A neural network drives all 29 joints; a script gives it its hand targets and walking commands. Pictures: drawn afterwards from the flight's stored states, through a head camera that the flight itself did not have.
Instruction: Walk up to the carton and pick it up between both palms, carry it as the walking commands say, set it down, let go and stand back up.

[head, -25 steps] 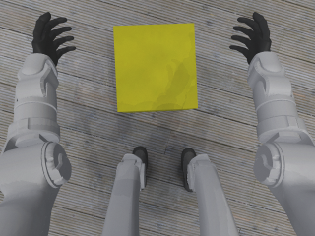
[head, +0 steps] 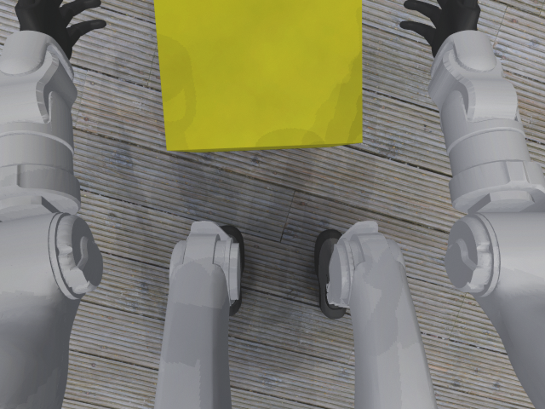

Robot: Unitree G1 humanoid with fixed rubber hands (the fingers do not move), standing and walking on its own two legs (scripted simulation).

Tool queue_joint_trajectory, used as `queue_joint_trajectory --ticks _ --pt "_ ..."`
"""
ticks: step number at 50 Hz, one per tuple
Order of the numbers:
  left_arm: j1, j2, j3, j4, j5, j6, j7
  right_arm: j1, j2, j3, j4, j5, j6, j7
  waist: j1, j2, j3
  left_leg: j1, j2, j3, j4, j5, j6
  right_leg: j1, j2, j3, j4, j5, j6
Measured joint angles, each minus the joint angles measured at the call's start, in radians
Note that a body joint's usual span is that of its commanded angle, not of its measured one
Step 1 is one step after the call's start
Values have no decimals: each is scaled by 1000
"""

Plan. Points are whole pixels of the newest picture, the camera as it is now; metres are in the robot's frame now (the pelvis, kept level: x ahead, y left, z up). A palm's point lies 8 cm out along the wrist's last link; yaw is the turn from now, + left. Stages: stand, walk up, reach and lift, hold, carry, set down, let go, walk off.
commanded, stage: reach and lift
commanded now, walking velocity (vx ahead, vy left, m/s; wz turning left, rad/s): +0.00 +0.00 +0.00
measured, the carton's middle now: (260, 62) +0.56 +0.05 -0.35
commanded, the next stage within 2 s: none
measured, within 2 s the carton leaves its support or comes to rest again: neither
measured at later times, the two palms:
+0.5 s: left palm (116, 74) +0.51 +0.27 -0.27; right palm (392, 71) +0.53 -0.15 -0.27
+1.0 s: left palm (123, 77) +0.51 +0.26 -0.28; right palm (389, 72) +0.53 -0.15 -0.28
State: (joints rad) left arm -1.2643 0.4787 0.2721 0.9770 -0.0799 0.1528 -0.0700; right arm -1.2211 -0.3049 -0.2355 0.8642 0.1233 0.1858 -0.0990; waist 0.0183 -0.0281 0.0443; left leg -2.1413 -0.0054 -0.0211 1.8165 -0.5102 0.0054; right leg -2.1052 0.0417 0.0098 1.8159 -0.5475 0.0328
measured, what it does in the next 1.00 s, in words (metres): lowers itself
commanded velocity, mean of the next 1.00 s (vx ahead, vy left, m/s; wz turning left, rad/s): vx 0.00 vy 0.00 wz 0.00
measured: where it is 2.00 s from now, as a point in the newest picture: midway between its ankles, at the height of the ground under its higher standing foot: (280, 287)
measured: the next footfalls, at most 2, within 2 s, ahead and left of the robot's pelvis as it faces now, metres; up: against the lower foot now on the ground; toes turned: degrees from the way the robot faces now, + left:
none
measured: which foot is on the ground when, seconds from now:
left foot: down 0.00-1.00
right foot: down 0.00-1.00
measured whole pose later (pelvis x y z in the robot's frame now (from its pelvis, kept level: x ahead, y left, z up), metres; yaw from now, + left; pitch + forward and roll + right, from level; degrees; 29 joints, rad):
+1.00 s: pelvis -0.02 +0.00 -0.11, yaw +0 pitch +36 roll -2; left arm -1.47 0.51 0.08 1.20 -0.26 0.05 0.04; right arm -1.44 -0.36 -0.11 1.11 0.24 0.07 -0.13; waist 0.03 -0.03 0.38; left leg -2.29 0.01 -0.01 2.20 -0.54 0.02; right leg -2.25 0.03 0.00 2.20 -0.59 0.04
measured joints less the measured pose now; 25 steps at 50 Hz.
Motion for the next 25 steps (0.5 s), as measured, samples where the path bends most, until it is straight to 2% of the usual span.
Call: queue_joint_trajectory --ticks 25 --pt "-154 23 -114 152 -119 -83 78 -168 -36 97 173 86 -92 -36 14 -6 283 -153 12 7 341 -40 8 -150 10 -4 344 -45 9"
